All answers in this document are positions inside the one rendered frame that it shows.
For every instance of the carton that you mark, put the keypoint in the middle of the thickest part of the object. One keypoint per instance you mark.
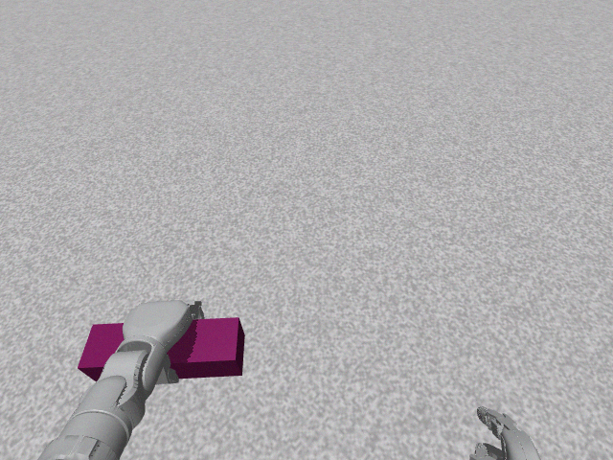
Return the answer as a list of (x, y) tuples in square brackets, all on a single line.
[(209, 348)]

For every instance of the left robot arm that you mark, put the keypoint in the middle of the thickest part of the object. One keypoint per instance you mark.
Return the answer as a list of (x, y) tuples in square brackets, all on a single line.
[(110, 408)]

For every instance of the left robot hand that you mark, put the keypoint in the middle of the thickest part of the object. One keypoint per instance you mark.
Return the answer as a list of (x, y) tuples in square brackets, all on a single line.
[(166, 322)]

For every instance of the right robot hand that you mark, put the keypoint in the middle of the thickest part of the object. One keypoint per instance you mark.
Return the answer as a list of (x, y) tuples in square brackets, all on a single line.
[(516, 445)]

